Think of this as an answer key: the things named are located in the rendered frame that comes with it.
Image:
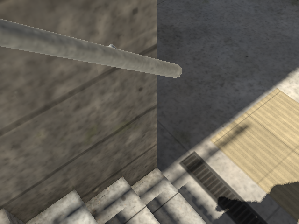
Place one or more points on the stairs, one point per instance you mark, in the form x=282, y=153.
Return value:
x=151, y=200

